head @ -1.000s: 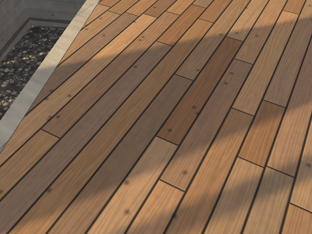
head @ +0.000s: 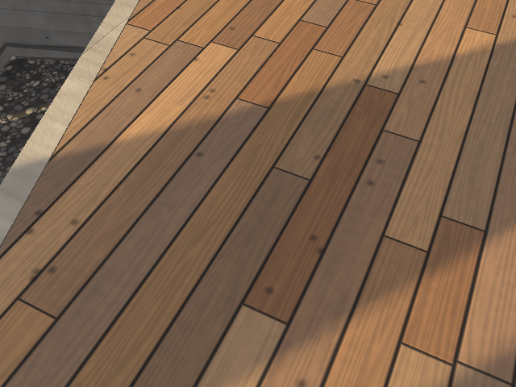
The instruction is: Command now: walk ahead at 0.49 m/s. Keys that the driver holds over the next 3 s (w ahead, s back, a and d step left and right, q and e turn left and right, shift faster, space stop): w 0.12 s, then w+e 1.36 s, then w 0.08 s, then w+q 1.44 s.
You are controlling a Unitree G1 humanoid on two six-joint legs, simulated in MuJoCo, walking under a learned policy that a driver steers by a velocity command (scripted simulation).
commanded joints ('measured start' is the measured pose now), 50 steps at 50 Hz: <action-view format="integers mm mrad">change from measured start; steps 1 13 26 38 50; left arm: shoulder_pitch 85 -334 -66 100 23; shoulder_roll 50 46 121 170 146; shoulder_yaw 22 0 42 62 48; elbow -37 -198 -208 -171 -272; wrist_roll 6 1 33 3 8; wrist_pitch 14 9 9 33 54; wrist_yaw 6 -47 -46 0 0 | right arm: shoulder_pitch -16 203 45 -263 15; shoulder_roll -86 -161 -153 -115 -113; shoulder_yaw -9 -22 -15 -7 -23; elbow -31 46 -107 -251 -194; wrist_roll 0 9 -2 5 -14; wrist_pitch -24 7 -37 -24 -11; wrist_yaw -6 -48 -43 -33 -34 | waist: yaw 43 -73 -4 74 -22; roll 93 62 20 -53 122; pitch -22 45 -108 -31 -56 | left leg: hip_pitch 25 295 -360 -245 205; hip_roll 282 310 184 80 342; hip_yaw -278 -73 -172 -157 -389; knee -278 -256 733 99 -157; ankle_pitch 58 175 -173 235 -40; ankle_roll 185 114 -48 -104 96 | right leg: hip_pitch -100 -230 352 264 -256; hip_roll -87 -14 -109 -39 -16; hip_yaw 35 -33 338 286 94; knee -58 -618 -962 -923 -4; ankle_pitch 55 388 402 255 -17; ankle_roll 12 3 -244 -147 34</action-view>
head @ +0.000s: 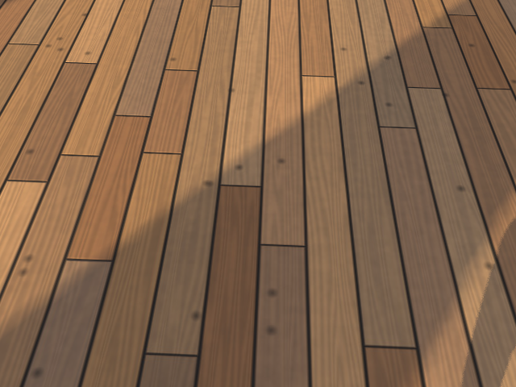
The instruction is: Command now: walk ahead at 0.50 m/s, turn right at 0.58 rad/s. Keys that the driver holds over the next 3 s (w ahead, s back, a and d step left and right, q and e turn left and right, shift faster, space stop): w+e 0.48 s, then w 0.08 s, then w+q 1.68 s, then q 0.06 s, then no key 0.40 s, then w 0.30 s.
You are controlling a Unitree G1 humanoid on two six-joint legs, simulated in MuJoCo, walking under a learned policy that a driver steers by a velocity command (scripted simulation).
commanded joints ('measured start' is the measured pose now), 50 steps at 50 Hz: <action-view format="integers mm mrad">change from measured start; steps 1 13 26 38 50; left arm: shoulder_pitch -31 -299 -95 -4 -28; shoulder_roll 87 22 111 148 131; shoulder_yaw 29 1 35 31 4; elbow -103 -238 -221 -87 -128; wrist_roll -2 0 27 27 6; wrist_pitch -7 -9 -29 -56 -87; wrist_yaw -7 -61 -42 -23 -26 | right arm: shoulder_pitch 66 151 89 -107 300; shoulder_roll -100 -198 -182 -88 -218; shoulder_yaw -25 -52 -25 8 -54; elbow -20 34 -70 -107 -96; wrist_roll -9 17 10 28 27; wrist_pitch -2 18 -21 19 35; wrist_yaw -5 -13 0 25 29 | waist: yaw -41 -108 -18 60 -140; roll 143 87 9 -16 191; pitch -17 50 -97 45 -318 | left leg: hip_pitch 246 325 -350 -301 684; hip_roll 286 283 163 129 337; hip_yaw -286 79 -109 -40 -727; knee -248 -287 720 178 -120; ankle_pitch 4 276 -175 326 -141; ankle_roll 149 133 -16 -30 339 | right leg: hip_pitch -285 -284 349 284 -393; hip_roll -134 -120 -238 -204 -3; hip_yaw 25 -105 307 -16 43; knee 20 -453 -871 -995 253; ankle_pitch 87 435 422 420 -102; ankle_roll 10 -3 -280 -189 21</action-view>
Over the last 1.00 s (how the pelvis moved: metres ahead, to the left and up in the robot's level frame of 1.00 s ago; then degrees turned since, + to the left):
0.59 -0.09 0.00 -26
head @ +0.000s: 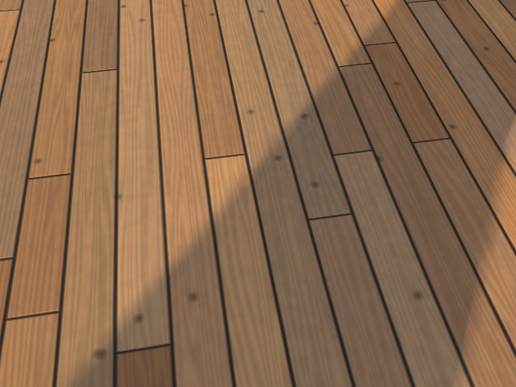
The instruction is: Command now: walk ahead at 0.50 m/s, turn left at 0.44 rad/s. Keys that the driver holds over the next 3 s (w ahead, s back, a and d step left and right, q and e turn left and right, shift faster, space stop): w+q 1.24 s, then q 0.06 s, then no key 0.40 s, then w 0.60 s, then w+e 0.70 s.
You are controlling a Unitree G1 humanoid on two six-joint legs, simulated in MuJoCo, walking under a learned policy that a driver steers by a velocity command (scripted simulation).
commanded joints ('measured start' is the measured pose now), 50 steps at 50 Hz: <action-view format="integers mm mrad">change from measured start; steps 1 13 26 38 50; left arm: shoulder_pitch -79 -289 -52 -44 -129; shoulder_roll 125 48 84 150 150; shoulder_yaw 8 -8 28 50 22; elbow -147 -193 -132 -26 -119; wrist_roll -33 2 9 -4 -44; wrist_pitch -76 -52 -46 -38 -78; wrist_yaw -23 -13 -14 -2 -20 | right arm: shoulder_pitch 246 200 139 -60 247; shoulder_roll -165 -169 -134 -26 -184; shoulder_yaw -54 -56 -43 -15 -77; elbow -21 -27 -93 -156 -127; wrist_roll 3 9 0 5 2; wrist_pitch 5 29 41 45 29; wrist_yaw -19 -67 -62 -12 -19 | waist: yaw -131 -93 32 49 -128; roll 75 81 -69 -59 102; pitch -224 -48 -49 20 -222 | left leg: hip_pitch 721 213 -253 -178 740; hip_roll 321 132 112 144 333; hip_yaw -607 -294 -166 -42 -651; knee -290 -345 624 149 -320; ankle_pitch -134 118 -197 166 -196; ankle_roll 236 135 -83 -88 258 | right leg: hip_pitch -635 -323 155 124 -663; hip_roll -41 -24 -306 -262 -69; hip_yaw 118 47 387 -69 91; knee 376 -365 -700 -796 382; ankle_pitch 27 544 220 560 17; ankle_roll -10 85 -164 -150 -3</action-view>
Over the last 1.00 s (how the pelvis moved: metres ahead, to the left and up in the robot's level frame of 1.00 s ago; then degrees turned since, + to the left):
0.55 -0.11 -0.02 -12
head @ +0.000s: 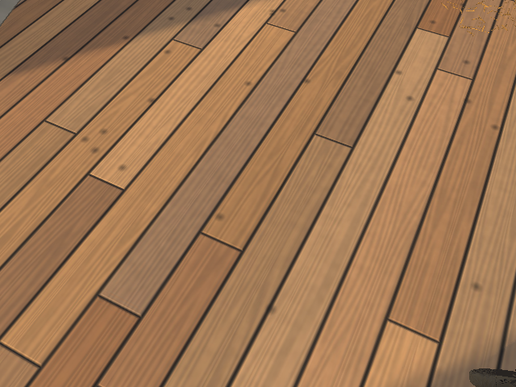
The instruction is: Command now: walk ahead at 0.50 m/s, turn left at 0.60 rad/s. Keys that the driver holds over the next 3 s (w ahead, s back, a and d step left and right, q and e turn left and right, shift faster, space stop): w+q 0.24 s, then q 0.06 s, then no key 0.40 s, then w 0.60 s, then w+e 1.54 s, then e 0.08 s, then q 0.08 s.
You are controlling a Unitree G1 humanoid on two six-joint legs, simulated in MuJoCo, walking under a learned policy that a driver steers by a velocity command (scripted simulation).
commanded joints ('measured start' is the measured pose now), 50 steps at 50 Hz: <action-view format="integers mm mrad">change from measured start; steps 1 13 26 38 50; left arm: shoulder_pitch -92 -326 -195 -177 144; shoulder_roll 124 48 21 49 174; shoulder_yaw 14 -7 -19 -23 31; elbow -142 -191 -150 -74 40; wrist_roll -2 25 42 34 16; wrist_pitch -68 -35 6 40 -18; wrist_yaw -4 -17 -24 -24 -43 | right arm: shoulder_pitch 184 218 205 153 19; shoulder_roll -156 -163 -122 -140 -75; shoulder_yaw -48 -46 -23 -18 -1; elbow -19 45 44 67 -18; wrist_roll -4 -1 -14 -39 4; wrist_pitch -28 -19 60 69 -28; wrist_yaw -7 -59 -84 -73 -69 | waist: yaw -90 -106 -51 -45 79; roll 10 73 -86 81 -242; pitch -183 -57 -179 -87 0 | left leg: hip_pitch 563 214 -62 232 -310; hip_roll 291 137 75 145 49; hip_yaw -548 -308 -193 -190 -88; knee -361 -375 530 -251 321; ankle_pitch -55 173 -345 -458 -383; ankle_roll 213 121 -168 -3 -93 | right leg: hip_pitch -553 -287 78 -170 302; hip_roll -30 50 -204 59 -323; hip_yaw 116 80 359 44 678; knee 149 -519 -756 -687 -916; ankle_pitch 102 584 618 -79 -29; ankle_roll -27 52 -240 -41 -332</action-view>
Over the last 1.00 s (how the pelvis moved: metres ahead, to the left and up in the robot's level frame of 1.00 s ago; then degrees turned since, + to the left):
0.51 0.12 0.00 36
